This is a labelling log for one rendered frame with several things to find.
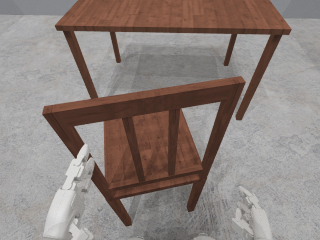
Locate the chair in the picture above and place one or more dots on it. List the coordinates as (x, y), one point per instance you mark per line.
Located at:
(148, 146)

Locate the table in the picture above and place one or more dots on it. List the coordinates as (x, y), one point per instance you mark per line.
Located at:
(253, 17)

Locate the left robot hand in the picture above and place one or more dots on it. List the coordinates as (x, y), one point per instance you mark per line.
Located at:
(69, 199)

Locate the right robot hand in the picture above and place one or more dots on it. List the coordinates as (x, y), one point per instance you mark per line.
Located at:
(255, 224)

